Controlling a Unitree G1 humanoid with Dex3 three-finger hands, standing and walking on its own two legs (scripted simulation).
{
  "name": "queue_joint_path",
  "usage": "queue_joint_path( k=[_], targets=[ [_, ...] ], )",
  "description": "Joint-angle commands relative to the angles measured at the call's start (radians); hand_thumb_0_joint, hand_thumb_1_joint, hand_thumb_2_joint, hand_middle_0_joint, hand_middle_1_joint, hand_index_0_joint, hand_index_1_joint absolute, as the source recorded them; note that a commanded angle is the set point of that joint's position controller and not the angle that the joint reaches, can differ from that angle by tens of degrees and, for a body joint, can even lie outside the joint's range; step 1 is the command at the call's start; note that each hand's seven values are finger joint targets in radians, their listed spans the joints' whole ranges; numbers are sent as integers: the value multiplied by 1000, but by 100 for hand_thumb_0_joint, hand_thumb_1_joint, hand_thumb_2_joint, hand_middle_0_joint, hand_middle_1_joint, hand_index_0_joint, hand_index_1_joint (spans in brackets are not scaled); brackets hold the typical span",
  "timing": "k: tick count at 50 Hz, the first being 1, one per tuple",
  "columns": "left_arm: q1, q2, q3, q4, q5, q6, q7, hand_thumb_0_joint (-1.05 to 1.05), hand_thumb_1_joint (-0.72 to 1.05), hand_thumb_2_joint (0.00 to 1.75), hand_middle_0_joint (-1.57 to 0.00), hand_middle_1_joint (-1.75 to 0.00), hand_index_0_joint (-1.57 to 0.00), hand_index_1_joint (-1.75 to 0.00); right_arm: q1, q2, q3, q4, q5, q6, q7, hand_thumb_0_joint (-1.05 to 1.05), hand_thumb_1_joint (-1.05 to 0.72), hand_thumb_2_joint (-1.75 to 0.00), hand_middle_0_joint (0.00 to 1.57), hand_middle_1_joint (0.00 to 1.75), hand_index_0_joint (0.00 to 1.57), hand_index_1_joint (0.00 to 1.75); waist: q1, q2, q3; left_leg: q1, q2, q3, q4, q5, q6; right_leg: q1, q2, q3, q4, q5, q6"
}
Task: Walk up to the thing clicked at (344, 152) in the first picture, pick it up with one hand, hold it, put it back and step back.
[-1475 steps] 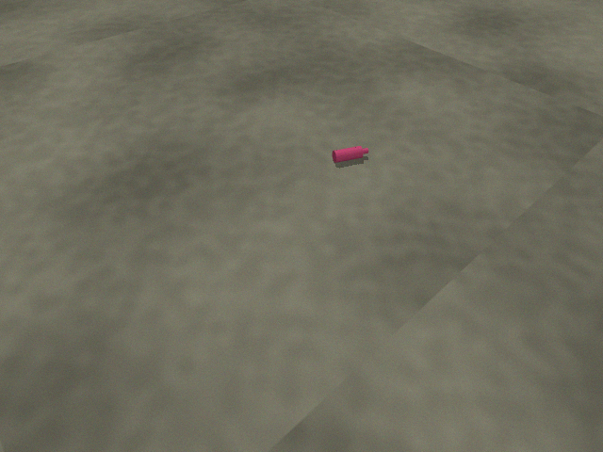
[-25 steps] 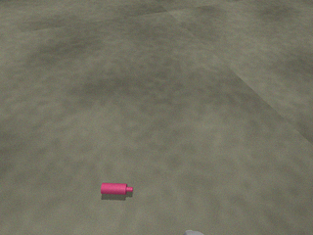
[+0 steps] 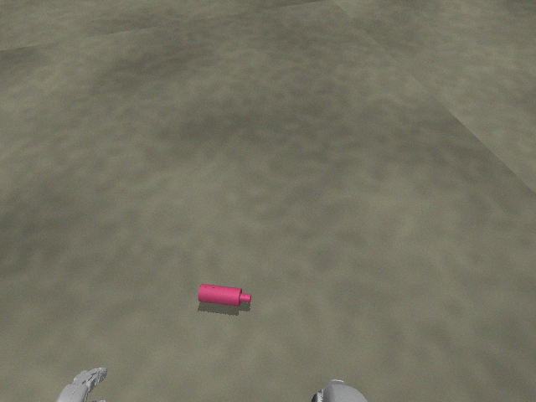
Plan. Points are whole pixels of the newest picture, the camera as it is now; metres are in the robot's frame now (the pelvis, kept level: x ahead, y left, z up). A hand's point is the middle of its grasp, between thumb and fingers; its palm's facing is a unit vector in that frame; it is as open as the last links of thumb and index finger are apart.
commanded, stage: walk up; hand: left
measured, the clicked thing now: (225, 295) +0.58 +0.19 -0.71
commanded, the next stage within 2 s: none
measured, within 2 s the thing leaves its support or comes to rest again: neither
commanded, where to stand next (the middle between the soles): +0.14 +0.01 m, yaw -7 degrees
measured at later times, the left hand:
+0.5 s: hand out of the picture +0.05 +0.29 -0.12, palm faces -0.04 -0.91 -0.42, open 7.3 cm
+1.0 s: hand out of the picture +0.07 +0.27 -0.15, palm faces -0.17 -0.92 -0.37, open 7.3 cm
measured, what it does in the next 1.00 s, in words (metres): steps on the spot: right foot, then left foot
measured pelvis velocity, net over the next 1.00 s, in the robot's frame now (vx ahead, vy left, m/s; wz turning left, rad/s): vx -0.02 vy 0.00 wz -0.15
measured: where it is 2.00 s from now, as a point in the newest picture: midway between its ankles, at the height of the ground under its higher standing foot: outside the picture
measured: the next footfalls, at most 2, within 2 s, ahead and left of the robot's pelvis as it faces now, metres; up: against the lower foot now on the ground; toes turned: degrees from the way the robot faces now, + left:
right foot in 0.24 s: +0.08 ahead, -0.13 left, +0.00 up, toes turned -2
left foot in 0.58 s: +0.18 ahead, +0.16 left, +0.00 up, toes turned -2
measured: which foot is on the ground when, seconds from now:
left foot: down 0.00-0.28, up 0.30-0.56, down 0.58-0.96, up 0.98-1.00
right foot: down 0.00-0.02, up 0.04-0.22, down 0.24-0.60, up 0.62-0.92, down 0.94-1.00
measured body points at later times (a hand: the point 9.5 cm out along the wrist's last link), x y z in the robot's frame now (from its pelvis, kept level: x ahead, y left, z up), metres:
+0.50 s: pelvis +0.04 +0.01 +0.02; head +0.07 -0.01 +0.47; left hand +0.05 +0.33 -0.09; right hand +0.15 -0.31 -0.10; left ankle +0.11 +0.15 -0.68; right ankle +0.04 -0.13 -0.71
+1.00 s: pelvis -0.02 +0.00 -0.01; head -0.01 +0.00 +0.44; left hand +0.08 +0.32 -0.13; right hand +0.00 -0.36 -0.10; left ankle +0.12 +0.14 -0.69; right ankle -0.08 -0.12 -0.71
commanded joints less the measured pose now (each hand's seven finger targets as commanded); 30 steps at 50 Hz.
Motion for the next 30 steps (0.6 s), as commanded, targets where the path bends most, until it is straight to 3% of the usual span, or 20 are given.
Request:
queue_joint_path(
  k=[1, 2, 3, 4, 5, 6, 9, 11, 12, 13, 14, 15, 16, 19, 22, 24, 26, 28, 29, 30],
  targets=[
    [50, 182, 49, -20, -38, -5, 9, 0, 90, 90, -20, -30, -20, -30, -89, -297, -72, -95, -54, -41, -16, 0, -90, -90, 20, 30, 20, 30, 28, 175, 35, -85, 359, -555, -484, -351, 162, -202, 104, 67, 171, -339, 33],
    [-69, 263, 72, -8, -32, -16, 14, 0, 90, 90, -20, -30, -20, -30, -116, -315, -68, -92, -28, -44, -11, 0, -90, -90, 20, 30, 20, 30, -40, 174, 132, -382, 438, -569, -530, -476, 255, -24, 36, 175, 225, -329, 31],
    [-67, 263, 74, 6, -36, -24, 3, 0, 90, 90, -20, -30, -20, -30, -182, -271, -58, -98, -32, -54, -14, 0, -90, -90, 20, 30, 20, 30, -3, 126, 193, -486, 388, -450, -506, -367, 243, 99, 41, 181, 253, -260, 25],
    [-39, 221, 63, 21, -42, -32, -9, 0, 90, 90, -20, -30, -20, -30, -208, -218, -38, -97, -40, -68, -14, 0, -90, -90, 20, 30, 20, 30, 19, 106, 181, -384, 276, -291, -437, -130, 189, 101, 61, 192, 195, -191, 17],
    [33, 179, 49, 47, -50, -34, -14, 0, 90, 90, -20, -30, -20, -30, -211, -195, -32, -96, -42, -75, -14, 0, -90, -90, 20, 30, 20, 30, 40, 150, 130, -243, 225, -183, -399, 49, 158, 52, 102, 165, 171, -172, 11],
    [62, 190, 46, 58, -47, -39, -14, 0, 90, 90, -20, -30, -20, -30, -171, -200, -37, -92, -36, -80, -12, 0, -90, -90, 20, 30, 20, 30, 29, 176, 88, -142, 213, -157, -365, 96, 145, 31, 101, 136, 130, -174, 9],
    [15, 225, 46, 49, -27, -67, -20, 0, 90, 90, -20, -30, -20, -30, -69, -264, -72, -69, -32, -64, 8, 0, -90, -90, 20, 30, 20, 30, -44, 239, 15, -49, 212, -157, -326, -46, 164, 107, 115, 15, -11, -249, 24],
    [90, 226, 46, 71, -22, -88, -13, 0, 90, 90, -20, -30, -20, -30, -43, -256, -77, -83, -30, -46, 16, 0, -90, -90, 20, 30, 20, 30, -24, 216, -25, -8, 200, -120, -210, 25, 175, 206, 137, -7, -182, -214, 12],
    [181, 232, 52, 97, -22, -101, -7, 0, 90, 90, -20, -30, -20, -30, -35, -232, -72, -91, -27, -40, 19, 0, -90, -90, 20, 30, 20, 30, 10, 153, -65, -27, 174, -84, -71, 100, 168, 330, 134, 14, -286, -171, 6],
    [282, 284, 70, 116, -21, -115, 2, 0, 90, 90, -20, -30, -20, -30, -22, -180, -58, -107, -15, -41, 20, 0, -90, -90, 20, 30, 20, 30, 54, -6, -135, -130, 126, -39, 166, 182, 133, 522, 67, 169, -339, -161, -23],
    [337, 381, 94, 116, -15, -128, 11, 0, 90, 90, -20, -30, -20, -30, -34, -133, -40, -163, -1, -51, 27, 0, -90, -90, 20, 30, 20, 30, 70, -211, -160, -434, 4, 27, 375, -15, 69, 680, -179, 611, -390, -176, -135],
    [313, 403, 91, 104, -20, -127, 6, 0, 90, 90, -20, -30, -20, -30, -72, -184, -54, -167, -11, -47, 15, 0, -90, -90, 20, 30, 20, 30, 61, -120, -100, -483, 46, -57, 395, -149, 68, 565, -319, 793, -425, -257, -250],
    [270, 403, 89, 83, -24, -124, 4, 0, 90, 90, -20, -30, -20, -30, -78, -218, -70, -165, -15, -52, 10, 0, -90, -90, 20, 30, 20, 30, 44, -99, -32, -461, 106, -99, 367, -150, 69, 463, -349, 783, -426, -260, -304],
    [240, 321, 61, 59, -32, -137, 9, 0, 90, 90, -20, -30, -20, -30, -71, -197, -74, -161, -10, -63, 27, 0, -90, -90, 20, 30, 20, 30, 18, -63, -13, -421, 124, -80, 307, -64, 54, 461, -199, 440, -354, 72, -211],
    [183, 288, 32, 48, -25, -133, 20, 0, 90, 90, -20, -30, -20, -30, -45, -142, -62, -139, 1, -51, 21, 0, -90, -90, 20, 30, 20, 30, -15, -134, -46, -179, 102, -17, 158, 32, 36, 242, -130, 241, -262, 507, -169],
    [101, 274, 19, 24, -40, -105, 23, 0, 90, 90, -20, -30, -20, -30, -37, -137, -64, -117, 25, -47, 12, 0, -90, -90, 20, 30, 20, 30, -30, -190, -60, -74, 59, 36, 113, 164, 19, 156, -78, 151, -180, 598, -140],
    [42, 273, 22, -28, -47, -64, 23, 0, 90, 90, -20, -30, -20, -30, 10, -144, -67, -92, 31, -42, -8, 0, -90, -90, 20, 30, 20, 30, -61, -215, -72, 3, 4, 98, -12, 361, 16, 96, -25, 105, -49, 476, -103],
    [29, 234, 14, -62, -53, -19, 24, 0, 90, 90, -20, -30, -20, -30, 45, -199, -86, -84, 16, -36, -31, 0, -90, -90, 20, 30, 20, 30, -87, -144, -66, 52, 28, 67, -79, 535, 25, -7, 51, 116, 71, 161, -48],
    [83, 205, 7, -61, -58, -8, 28, 0, 90, 90, -20, -30, -20, -30, 45, -251, -94, -95, 4, -41, -38, 0, -90, -90, 20, 30, 20, 30, -73, -15, -107, 47, 180, -91, -139, 699, 65, -2, 91, 111, 163, 48, -22],
    [145, 193, 11, -52, -65, 6, 31, 0, 90, 90, -20, -30, -20, -30, 15, -295, -98, -119, 6, -46, -41, 0, -90, -90, 20, 30, 20, 30, -47, 112, -159, 21, 401, -345, -252, 818, 187, 4, 159, 111, 367, -375, 4]
  ],
)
